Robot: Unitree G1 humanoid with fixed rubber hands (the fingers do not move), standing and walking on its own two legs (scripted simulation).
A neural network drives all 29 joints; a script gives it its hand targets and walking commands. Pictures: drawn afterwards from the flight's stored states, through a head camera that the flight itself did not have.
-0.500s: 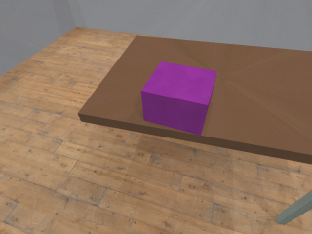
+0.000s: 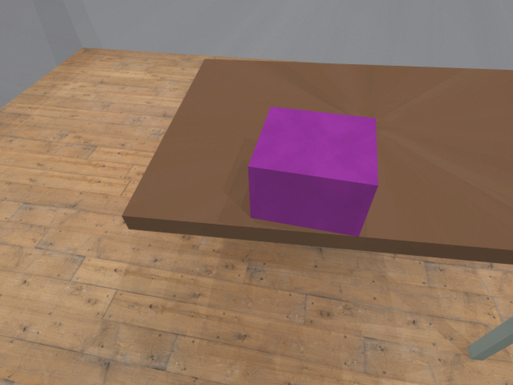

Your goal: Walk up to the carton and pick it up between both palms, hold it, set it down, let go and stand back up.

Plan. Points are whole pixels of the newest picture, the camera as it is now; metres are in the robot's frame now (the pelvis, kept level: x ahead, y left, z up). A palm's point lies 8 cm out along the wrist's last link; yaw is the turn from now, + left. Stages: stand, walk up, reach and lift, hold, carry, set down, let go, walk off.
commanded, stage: walk up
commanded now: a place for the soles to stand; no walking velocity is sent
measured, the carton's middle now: (312, 168) +0.54 -0.09 +0.03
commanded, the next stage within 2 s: none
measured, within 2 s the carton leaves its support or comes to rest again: neither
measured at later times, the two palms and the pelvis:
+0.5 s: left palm (137, 350) +0.23 +0.25 -0.15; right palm out of the picture +0.10 -0.19 -0.14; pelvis +0.09 +0.04 -0.01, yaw -11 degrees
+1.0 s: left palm (154, 339) +0.25 +0.21 -0.13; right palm out of the picture +0.07 -0.25 -0.13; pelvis +0.08 +0.02 -0.01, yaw -17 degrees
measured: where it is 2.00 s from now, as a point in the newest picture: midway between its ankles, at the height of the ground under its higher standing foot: outside the picture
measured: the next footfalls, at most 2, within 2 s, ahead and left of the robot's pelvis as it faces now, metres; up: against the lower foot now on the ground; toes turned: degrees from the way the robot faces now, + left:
right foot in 0.30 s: +0.20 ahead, -0.08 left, +0.00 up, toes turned -11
left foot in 0.54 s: +0.15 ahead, +0.14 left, +0.00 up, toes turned -15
